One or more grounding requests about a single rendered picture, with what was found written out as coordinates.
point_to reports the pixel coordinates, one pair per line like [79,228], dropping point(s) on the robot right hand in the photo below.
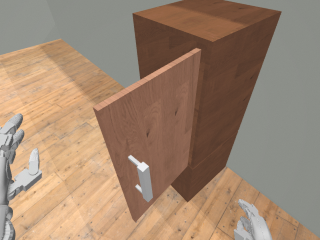
[257,228]

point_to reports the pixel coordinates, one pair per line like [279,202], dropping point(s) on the left robot forearm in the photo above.
[7,231]

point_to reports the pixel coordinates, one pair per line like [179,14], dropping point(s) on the cupboard door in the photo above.
[151,120]

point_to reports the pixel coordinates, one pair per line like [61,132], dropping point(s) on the robot left hand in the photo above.
[9,141]

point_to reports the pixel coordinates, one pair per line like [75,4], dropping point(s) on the handle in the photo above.
[144,178]

